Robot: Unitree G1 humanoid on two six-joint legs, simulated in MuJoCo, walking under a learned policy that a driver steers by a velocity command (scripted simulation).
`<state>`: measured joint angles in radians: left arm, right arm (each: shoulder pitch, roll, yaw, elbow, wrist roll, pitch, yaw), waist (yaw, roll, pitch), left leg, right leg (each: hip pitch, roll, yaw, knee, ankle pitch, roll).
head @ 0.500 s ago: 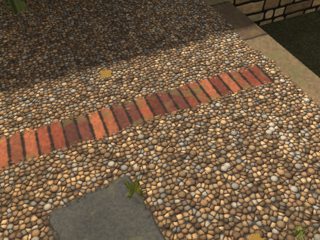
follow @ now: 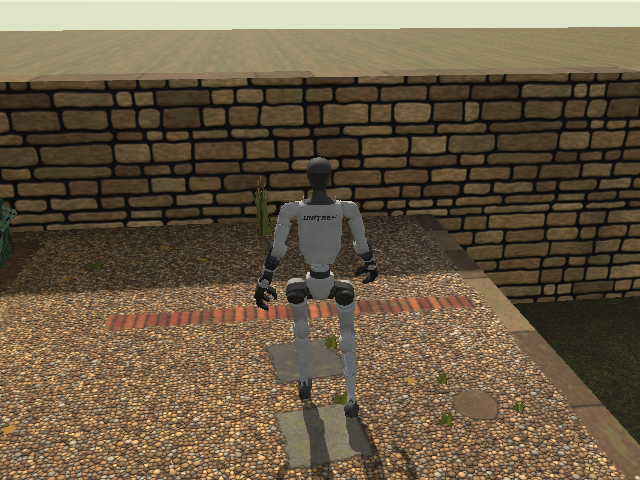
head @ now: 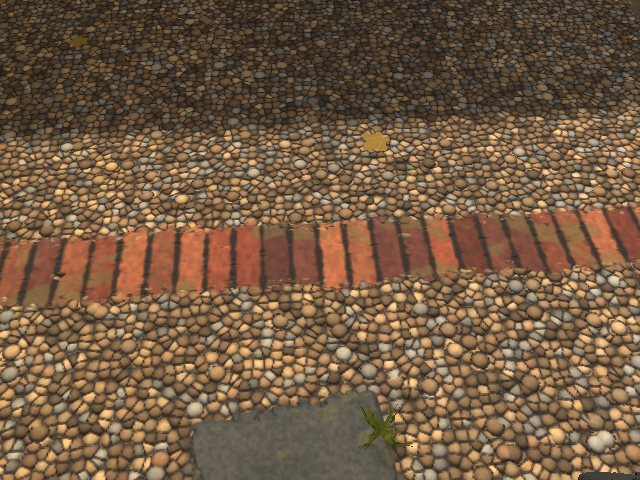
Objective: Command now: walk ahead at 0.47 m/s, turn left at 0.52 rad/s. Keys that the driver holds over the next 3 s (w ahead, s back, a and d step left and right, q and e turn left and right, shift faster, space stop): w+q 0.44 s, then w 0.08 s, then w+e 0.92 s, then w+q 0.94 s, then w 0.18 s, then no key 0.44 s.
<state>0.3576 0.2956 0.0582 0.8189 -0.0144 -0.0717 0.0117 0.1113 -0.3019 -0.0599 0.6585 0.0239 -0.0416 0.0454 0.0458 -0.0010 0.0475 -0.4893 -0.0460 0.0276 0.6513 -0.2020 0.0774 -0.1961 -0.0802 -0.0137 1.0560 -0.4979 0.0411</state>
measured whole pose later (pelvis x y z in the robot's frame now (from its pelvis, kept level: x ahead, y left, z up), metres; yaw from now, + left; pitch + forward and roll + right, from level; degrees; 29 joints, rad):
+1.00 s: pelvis +0.53 +0.10 +0.02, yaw +9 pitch +1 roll +0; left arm 0.37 0.31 0.06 0.80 -0.03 -0.05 0.01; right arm 0.15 -0.25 -0.04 0.69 -0.01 -0.09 0.02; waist 0.03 -0.04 0.01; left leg -0.31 0.00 0.03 0.48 -0.19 0.02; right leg -0.41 -0.02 0.06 1.11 -0.39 -0.01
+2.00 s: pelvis +1.09 +0.08 +0.00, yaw +3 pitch +2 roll +0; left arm 0.30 0.30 0.05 0.80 0.00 -0.06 0.01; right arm 0.13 -0.29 -0.06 0.69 0.02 -0.07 0.05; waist 0.02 0.00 0.05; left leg -0.49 -0.06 0.03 0.61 -0.16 0.10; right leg -0.17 0.02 -0.02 1.04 -0.48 -0.01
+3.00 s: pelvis +1.55 +0.15 +0.02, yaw +22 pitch +1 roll +0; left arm 0.23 0.29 0.03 0.85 0.00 0.00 0.02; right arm 0.10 -0.22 -0.02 0.71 -0.02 -0.02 0.01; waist 0.02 -0.03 0.03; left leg -0.38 -0.03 0.00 0.48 -0.11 0.04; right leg -0.36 -0.04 0.03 0.87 -0.54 0.08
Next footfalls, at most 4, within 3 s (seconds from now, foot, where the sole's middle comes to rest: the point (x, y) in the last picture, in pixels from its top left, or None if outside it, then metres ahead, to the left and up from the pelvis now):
0.42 right None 0.44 -0.09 -0.75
0.88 left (240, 405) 0.58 0.22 -0.75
1.38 right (357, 288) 0.89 -0.02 -0.75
1.94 left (292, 183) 1.22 0.16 -0.75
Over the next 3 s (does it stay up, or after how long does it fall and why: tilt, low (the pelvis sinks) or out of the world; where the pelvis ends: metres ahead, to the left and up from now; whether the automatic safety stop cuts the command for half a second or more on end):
stays up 1.55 0.15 0.02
